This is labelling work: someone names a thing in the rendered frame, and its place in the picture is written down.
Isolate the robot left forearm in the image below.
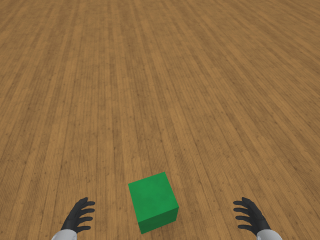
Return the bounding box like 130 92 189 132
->
51 229 77 240

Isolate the carton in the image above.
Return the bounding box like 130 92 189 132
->
128 172 179 234

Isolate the right robot hand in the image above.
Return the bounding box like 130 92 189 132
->
233 197 271 236

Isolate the robot right forearm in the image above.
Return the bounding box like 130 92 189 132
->
256 229 283 240

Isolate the left robot hand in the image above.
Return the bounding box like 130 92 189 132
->
61 197 95 234

